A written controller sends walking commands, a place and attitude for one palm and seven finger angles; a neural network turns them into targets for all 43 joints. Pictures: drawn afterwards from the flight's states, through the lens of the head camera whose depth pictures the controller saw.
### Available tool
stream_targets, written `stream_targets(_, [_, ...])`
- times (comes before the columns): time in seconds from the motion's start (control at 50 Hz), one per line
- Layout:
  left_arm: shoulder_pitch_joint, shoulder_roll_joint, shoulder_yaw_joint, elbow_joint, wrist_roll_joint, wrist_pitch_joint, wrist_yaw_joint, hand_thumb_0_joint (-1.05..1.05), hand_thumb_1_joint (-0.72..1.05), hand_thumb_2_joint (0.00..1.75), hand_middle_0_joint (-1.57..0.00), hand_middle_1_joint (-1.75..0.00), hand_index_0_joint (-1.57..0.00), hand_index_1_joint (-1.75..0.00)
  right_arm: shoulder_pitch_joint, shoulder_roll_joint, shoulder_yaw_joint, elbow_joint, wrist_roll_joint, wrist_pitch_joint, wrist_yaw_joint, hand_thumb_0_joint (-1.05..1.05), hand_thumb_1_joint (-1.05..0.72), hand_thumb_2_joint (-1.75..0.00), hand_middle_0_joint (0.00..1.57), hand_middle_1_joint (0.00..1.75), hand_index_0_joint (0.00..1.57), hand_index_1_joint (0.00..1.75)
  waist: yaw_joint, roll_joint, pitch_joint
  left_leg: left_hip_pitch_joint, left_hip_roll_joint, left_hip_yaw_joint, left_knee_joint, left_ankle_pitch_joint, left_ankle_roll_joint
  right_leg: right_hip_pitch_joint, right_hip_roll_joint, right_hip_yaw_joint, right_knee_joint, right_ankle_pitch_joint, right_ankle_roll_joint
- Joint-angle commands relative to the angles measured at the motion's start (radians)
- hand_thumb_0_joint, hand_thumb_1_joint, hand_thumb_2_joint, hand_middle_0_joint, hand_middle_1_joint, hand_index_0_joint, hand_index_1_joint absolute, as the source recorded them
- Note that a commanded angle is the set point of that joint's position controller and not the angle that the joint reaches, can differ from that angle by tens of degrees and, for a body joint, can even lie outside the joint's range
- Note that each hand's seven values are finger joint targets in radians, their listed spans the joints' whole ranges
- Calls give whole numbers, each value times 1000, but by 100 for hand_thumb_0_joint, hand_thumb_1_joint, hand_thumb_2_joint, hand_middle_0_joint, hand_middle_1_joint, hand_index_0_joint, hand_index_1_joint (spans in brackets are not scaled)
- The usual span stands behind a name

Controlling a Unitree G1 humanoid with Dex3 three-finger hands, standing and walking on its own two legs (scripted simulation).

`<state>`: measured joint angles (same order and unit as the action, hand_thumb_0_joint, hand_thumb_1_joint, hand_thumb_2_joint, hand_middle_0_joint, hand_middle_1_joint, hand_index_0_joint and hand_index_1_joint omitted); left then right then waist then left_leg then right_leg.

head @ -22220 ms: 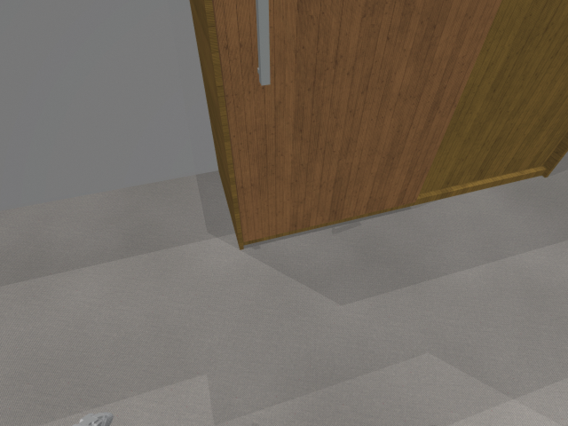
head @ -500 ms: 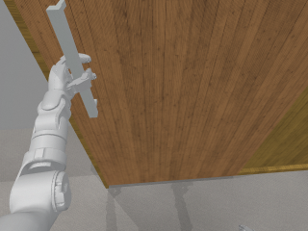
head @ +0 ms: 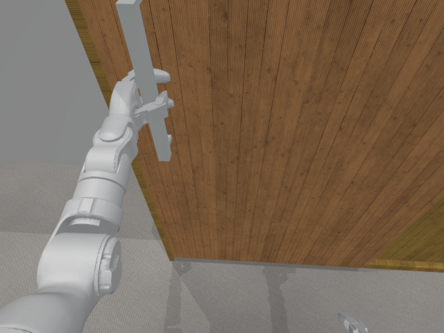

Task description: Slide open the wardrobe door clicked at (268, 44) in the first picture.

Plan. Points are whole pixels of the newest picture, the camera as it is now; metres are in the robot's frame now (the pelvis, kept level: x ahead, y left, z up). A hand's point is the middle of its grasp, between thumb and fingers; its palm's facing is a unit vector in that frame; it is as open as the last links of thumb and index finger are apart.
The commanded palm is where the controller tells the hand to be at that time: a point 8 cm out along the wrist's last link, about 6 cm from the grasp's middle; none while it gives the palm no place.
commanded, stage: tug the door sideways, standing still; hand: left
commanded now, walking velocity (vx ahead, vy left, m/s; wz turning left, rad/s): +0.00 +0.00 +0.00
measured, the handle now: (153, 90) +0.50 +0.17 +0.18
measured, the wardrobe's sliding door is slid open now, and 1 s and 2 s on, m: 0.00 0.00 0.10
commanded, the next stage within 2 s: step sideways, sliding the door along in 0.56 s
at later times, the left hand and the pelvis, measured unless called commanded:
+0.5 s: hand (162, 106) +0.45 +0.14 +0.18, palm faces +0.06 -1.00 -0.02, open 5.4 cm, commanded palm +0.43 +0.14 +0.18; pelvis -0.01 +0.01 +0.00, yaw +1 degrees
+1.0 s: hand (163, 107) +0.46 +0.14 +0.18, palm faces +0.23 -0.97 -0.11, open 5.8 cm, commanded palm +0.43 +0.13 +0.18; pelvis +0.01 -0.04 -0.02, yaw -1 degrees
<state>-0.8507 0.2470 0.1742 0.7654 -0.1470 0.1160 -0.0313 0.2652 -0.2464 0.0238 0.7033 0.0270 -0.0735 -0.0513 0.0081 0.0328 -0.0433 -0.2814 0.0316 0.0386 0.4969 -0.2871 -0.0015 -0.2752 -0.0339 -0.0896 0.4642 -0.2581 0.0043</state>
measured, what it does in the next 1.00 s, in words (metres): stands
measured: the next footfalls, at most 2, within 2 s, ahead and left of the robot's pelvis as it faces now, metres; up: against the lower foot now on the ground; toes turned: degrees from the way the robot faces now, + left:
right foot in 1.36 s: +0.18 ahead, -0.24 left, +0.00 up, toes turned -1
left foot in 1.48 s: +0.05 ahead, +0.04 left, +0.00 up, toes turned +12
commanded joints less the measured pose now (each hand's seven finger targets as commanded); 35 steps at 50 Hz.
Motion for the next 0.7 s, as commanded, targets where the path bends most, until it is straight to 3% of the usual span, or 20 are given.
stream_targets(0.0, [-635,-62,-147,-222,-8,-126,-45,0,90,90,-45,-140,-45,-140,41,-127,-41,-77,2,-59,0,0,-90,-90,20,30,20,30,-113,16,-372,280,-3,-53,7,482,13,-7,49,33,4,405,-35])
stream_targets(0.04, [-655,-94,-170,-204,-13,-145,-45,0,90,90,-45,-140,-45,-140,43,-127,-41,-69,4,-73,6,0,-90,-90,20,30,20,30,-120,-2,-353,267,0,-62,5,456,10,-23,51,29,5,377,-35])
stream_targets(0.1, [-690,-126,-201,-212,-15,-169,-41,0,90,90,-45,-140,-45,-140,48,-127,-42,-59,4,-95,13,0,-90,-90,20,30,20,30,-124,44,-380,297,2,-71,13,461,2,-50,52,29,11,352,-35])
stream_targets(0.16, [-681,-165,-235,-180,-15,-181,-38,0,90,90,-45,-140,-45,-140,59,-130,-44,-48,5,-113,19,0,-90,-90,20,30,20,30,-130,30,-350,280,6,-82,8,426,-2,-68,53,21,12,310,-34])
stream_targets(0.22, [-719,-156,-228,-191,-10,-197,-28,0,90,90,-45,-140,-45,-140,70,-133,-45,-31,1,-133,25,0,-90,-90,20,30,20,30,-128,51,-379,288,5,-88,11,424,-10,-80,53,22,21,301,-36])
stream_targets(0.28, [-699,-164,-229,-148,-10,-198,-28,0,90,90,-45,-140,-45,-140,81,-135,-45,-19,2,-141,29,0,-90,-90,20,30,20,30,-127,20,-360,272,7,-93,12,425,-11,-90,55,18,22,294,-35])
stream_targets(0.38, [-724,-159,-229,-158,-2,-208,-25,0,90,90,-45,-140,-45,-140,91,-136,-46,-12,-1,-156,36,0,-90,-90,20,30,20,30,-128,61,-376,283,5,-98,21,440,-20,-106,54,20,30,286,-36])
stream_targets(0.46, [-711,-171,-234,-132,-10,-210,-31,0,90,90,-45,-140,-45,-140,94,-139,-46,-10,0,-162,37,0,-90,-90,20,30,20,30,-129,10,-354,255,5,-95,19,416,-15,-99,55,16,32,287,-35])
stream_targets(0.5, [-736,-163,-232,-158,-5,-219,-30,0,90,90,-45,-140,-45,-140,91,-135,-46,-10,1,-166,38,0,-90,-90,20,30,20,30,-130,51,-374,270,3,-93,26,429,-17,-107,54,20,37,292,-35])
stream_targets(0.58, [-713,-174,-236,-127,-9,-217,-31,0,90,90,-45,-140,-45,-140,88,-134,-43,-12,2,-168,40,0,-90,-90,20,30,20,30,-131,28,-349,252,3,-93,26,415,-14,-110,54,19,37,289,-34])
stream_targets(0.62, [-718,-170,-235,-140,-6,-217,-32,0,90,90,-45,-140,-45,-140,89,-134,-43,-16,2,-168,39,0,-90,-90,20,30,20,30,-129,40,-376,260,1,-91,32,431,-13,-104,54,20,45,307,-35])
stream_targets(0.64, [-760,-134,-213,-197,-8,-221,-31,0,90,90,-45,-140,-45,-140,83,-136,-42,-24,2,-171,39,0,-90,-90,20,30,20,30,-123,56,-405,273,0,-90,32,452,-15,-89,53,22,45,322,-35])
stream_targets(0.66, [-743,376,70,-226,85,-298,50,0,90,90,-45,-140,-45,-140,86,-177,-59,-46,17,-138,-2,0,-90,-90,20,30,20,30,-51,6,-350,202,61,-65,35,379,42,-9,2,66,42,256,-17])
stream_targets(0.68, [-683,216,-68,-185,89,-312,54,0,90,90,-45,-140,-45,-140,39,-156,-57,-42,15,-117,-14,0,-90,-90,20,30,20,30,-63,-30,-330,184,70,-60,26,338,53,17,-4,55,47,264,-6])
